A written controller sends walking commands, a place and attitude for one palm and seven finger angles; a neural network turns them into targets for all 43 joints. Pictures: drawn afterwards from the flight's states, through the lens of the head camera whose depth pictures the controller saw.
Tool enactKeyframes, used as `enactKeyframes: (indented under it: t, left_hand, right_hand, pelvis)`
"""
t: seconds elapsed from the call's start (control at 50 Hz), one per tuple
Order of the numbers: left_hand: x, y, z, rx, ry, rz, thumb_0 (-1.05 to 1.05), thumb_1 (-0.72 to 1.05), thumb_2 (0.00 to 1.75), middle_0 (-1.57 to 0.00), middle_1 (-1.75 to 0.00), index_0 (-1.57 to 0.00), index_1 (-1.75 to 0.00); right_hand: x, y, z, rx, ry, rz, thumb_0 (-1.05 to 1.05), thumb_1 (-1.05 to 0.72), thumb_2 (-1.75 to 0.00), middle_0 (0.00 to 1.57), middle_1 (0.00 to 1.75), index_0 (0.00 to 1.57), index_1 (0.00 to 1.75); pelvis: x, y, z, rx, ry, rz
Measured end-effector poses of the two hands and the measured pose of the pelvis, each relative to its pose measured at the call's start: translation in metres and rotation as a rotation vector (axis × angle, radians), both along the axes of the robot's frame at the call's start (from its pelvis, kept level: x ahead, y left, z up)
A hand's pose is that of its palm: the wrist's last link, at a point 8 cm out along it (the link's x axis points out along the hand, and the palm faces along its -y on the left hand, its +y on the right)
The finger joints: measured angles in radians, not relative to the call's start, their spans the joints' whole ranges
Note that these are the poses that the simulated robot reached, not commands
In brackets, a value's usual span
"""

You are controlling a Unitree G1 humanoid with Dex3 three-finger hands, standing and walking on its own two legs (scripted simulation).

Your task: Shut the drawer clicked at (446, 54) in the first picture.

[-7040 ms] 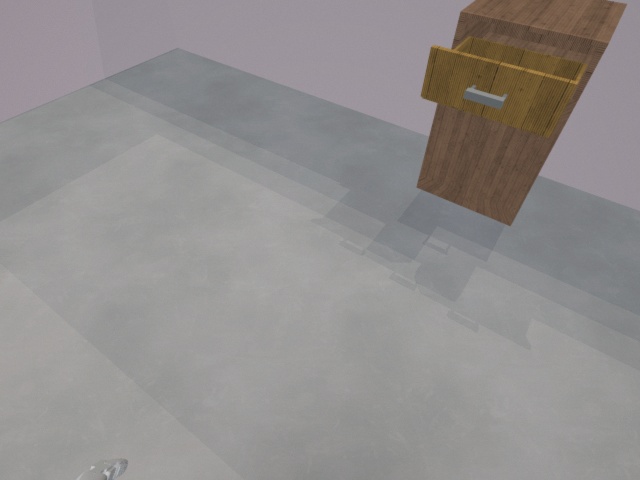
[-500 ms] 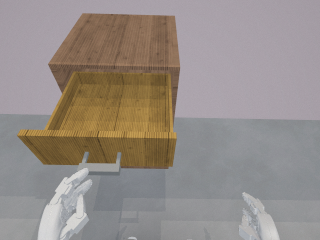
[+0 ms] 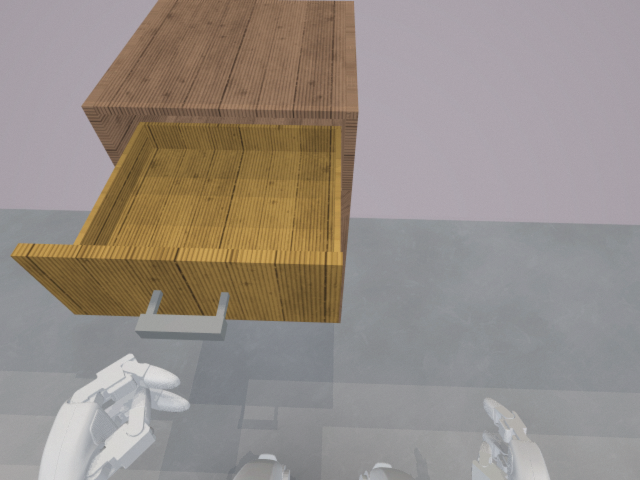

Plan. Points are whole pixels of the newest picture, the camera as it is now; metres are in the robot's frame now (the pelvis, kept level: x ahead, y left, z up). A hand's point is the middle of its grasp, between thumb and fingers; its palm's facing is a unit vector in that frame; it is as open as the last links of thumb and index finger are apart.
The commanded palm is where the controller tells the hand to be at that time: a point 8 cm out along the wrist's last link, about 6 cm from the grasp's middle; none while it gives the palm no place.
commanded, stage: raise the hand and make a fist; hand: left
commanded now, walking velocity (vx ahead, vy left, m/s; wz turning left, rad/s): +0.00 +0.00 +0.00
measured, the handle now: (186, 312) +0.33 +0.20 +0.00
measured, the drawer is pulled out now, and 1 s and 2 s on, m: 0.29 0.29 0.29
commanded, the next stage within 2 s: bring the fist close to the handle in 1.10 s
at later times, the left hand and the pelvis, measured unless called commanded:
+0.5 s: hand (145, 453) +0.15 +0.17 +0.08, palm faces +0.02 -1.00 +0.01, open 3.1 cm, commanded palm +0.11 +0.21 +0.09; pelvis +0.00 +0.03 +0.00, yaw +0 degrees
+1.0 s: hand (159, 446) +0.15 +0.15 +0.09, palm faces +0.03 -1.00 -0.03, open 3.3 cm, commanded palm +0.11 +0.21 +0.10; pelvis +0.01 +0.03 +0.00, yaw -1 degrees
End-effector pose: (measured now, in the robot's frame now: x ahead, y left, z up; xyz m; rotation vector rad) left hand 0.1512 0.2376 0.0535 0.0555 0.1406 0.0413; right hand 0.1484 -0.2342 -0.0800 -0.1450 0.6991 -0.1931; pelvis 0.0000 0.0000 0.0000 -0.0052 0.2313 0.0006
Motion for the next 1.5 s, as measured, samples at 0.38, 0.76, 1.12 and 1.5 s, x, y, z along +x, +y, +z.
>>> enactKeyframes:
  t: [0.38,0.76,1.12,1.5]
  left_hand:
    - [-0.017,-0.012,0.023,-0.057,-0.075,-0.032,0.01,0.9,0.9,-1.21,-1.4,-1.21,-1.39]
    - [-0.022,-0.033,0.047,-0.058,-0.076,-0.032,0.01,0.9,0.9,-1.4,-1.6,-1.4,-1.59]
    - [-0.018,-0.034,0.045,-0.027,-0.062,-0.007,0.01,0.9,0.9,-1.4,-1.6,-1.4,-1.6]
    - [-0.006,-0.023,0.012,-0.024,-0.058,-0.019,0.01,0.9,0.9,-1.4,-1.6,-1.4,-1.6]
  right_hand:
    - [0.048,0.039,0.036,-0.01,-0.168,0.085,0.01,-0.91,-0.89,0.2,0.3,0.2,0.3]
    - [0.035,0.057,0.032,0.036,-0.12,0.112,0.01,-0.91,-0.89,0.2,0.3,0.2,0.3]
    - [0.039,0.028,0.028,0.019,-0.096,0.06,0.01,-0.91,-0.89,0.2,0.3,0.2,0.3]
    - [0.048,0.02,0.017,-0.015,-0.077,0.08,0.01,-0.91,-0.89,0.2,0.3,0.2,0.3]
  pelvis:
    - [0.001,0.028,0.001,-0.026,-0.014,0.002]
    - [0.005,0.037,0.0,-0.029,-0.032,-0.003]
    - [0.014,0.021,0.003,-0.017,-0.02,-0.004]
    - [0.011,0.013,-0.006,-0.02,0.018,0.005]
